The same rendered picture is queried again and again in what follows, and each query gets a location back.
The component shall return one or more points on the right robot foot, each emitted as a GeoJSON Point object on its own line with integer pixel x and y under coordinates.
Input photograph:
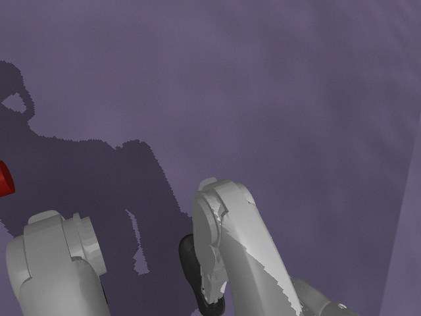
{"type": "Point", "coordinates": [192, 272]}

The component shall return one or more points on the can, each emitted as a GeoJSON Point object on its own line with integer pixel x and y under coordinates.
{"type": "Point", "coordinates": [6, 181]}

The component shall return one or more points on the right robot arm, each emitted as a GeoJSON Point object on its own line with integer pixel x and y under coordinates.
{"type": "Point", "coordinates": [338, 309]}

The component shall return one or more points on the right robot hand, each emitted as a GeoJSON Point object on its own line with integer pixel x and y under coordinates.
{"type": "Point", "coordinates": [311, 299]}

